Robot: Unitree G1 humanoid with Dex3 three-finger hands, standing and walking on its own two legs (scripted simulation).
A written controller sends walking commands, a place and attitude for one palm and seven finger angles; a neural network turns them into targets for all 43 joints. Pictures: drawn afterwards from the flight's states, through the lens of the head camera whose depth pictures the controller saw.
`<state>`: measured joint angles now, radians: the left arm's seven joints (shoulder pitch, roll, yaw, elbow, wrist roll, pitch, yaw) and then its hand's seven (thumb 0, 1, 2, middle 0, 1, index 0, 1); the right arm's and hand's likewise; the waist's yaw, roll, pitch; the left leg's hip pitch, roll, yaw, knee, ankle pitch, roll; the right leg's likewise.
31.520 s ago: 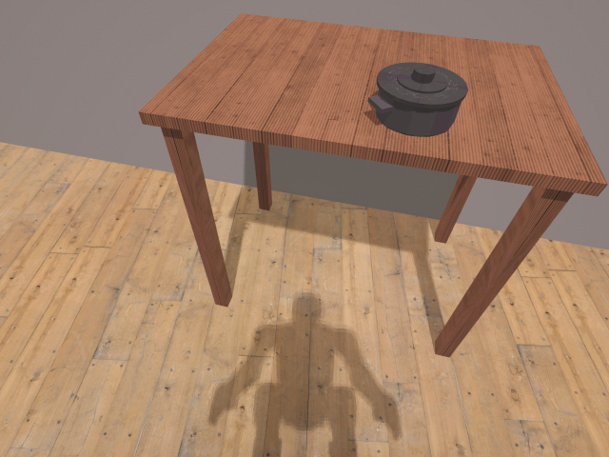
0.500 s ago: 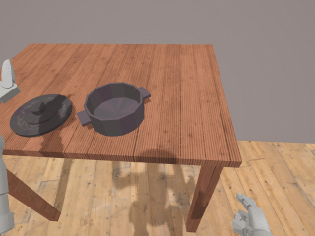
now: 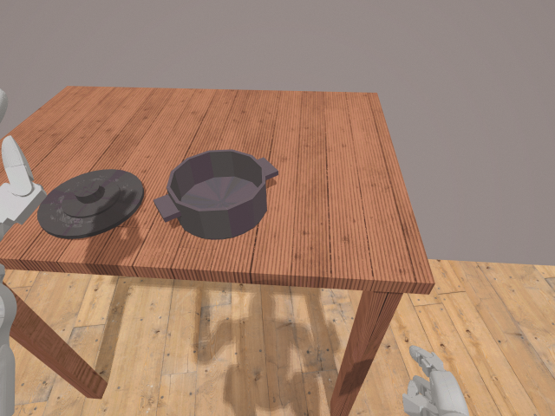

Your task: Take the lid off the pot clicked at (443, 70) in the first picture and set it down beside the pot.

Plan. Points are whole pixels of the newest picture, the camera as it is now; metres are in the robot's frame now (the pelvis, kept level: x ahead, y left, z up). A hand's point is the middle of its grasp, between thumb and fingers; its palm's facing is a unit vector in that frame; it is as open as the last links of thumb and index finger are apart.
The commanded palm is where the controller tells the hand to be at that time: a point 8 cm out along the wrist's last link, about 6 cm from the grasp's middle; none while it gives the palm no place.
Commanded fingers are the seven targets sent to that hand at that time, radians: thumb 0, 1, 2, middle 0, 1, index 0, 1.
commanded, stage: draw the hand back to the body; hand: left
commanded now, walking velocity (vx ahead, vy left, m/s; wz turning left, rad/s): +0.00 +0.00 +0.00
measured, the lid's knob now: (88, 191) +0.43 +0.41 +0.08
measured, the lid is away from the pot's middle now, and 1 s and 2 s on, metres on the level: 0.24 0.24 0.24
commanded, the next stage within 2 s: step back with the hand held close in 0.42 s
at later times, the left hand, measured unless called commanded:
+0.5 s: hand out of the picture +0.17 +0.26 +0.28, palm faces +0.50 -0.82 -0.28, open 7.4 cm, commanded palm +0.12 +0.30 +0.27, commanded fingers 0.00 0.90 0.90 -0.20 -0.30 -0.20 -0.30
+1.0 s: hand (1, 270) +0.15 +0.25 +0.26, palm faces +0.41 -0.77 -0.49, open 7.4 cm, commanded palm +0.08 +0.32 +0.27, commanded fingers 0.00 0.90 0.90 -0.20 -0.30 -0.20 -0.30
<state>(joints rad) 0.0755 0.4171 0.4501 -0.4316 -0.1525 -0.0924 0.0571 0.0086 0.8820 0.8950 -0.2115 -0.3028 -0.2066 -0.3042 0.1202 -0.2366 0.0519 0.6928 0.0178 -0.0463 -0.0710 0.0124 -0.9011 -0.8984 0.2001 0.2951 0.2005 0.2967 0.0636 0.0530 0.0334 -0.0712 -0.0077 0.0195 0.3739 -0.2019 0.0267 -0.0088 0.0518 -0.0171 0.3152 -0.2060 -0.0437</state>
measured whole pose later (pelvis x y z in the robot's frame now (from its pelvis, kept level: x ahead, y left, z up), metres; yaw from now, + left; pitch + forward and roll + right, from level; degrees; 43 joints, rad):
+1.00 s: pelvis -0.04 +0.04 -0.01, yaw +0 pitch +1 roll -1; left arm 0.45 0.52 0.53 -0.82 -0.09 -0.20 0.10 0.01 0.88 0.89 -0.22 -0.30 -0.21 -0.30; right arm 0.20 -0.24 0.01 0.54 0.04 0.01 -0.05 0.01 -0.90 -0.90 0.20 0.29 0.20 0.30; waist -0.01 -0.01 0.02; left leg -0.33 -0.04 0.03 0.50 -0.18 0.08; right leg -0.28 0.01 -0.02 0.47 -0.20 0.01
